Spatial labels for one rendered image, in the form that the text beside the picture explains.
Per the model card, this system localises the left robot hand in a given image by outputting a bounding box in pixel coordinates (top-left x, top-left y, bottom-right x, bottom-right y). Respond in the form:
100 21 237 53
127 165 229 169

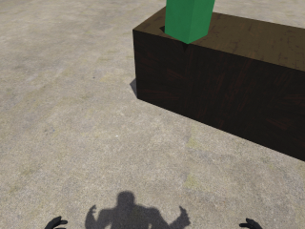
44 216 68 229

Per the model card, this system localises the right robot hand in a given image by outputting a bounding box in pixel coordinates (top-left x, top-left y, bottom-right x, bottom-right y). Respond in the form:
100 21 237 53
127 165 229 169
239 218 263 229

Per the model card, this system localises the pedestal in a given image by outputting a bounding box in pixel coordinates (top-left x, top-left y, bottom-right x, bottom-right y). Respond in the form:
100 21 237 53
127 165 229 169
132 6 305 162

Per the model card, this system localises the carton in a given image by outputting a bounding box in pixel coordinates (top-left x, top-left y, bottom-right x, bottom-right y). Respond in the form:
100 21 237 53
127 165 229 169
164 0 215 44

